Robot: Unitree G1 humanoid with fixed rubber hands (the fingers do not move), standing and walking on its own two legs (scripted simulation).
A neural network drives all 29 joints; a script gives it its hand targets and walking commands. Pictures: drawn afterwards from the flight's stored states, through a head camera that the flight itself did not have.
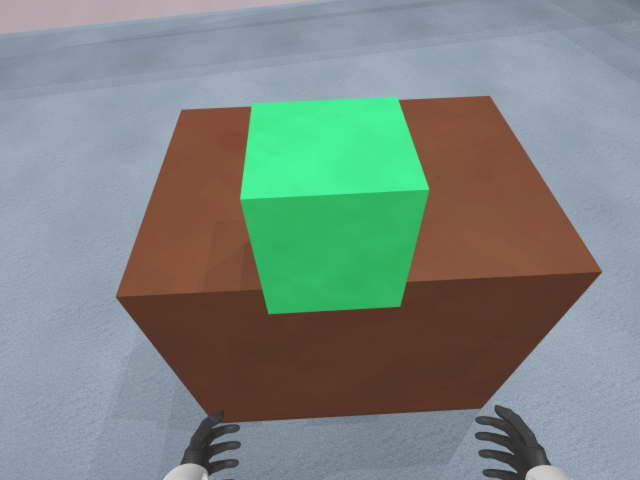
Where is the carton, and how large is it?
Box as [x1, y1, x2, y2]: [240, 97, 428, 313]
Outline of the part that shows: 397,97 252,104 240,200 268,313 386,307 400,305 428,192 428,187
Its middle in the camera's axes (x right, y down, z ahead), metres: +0.01 -0.04 +0.59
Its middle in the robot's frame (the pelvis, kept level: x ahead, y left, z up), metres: +0.48 +0.04 +0.05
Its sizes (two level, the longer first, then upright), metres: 0.210 0.200 0.250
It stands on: a pedestal, 0.71 m high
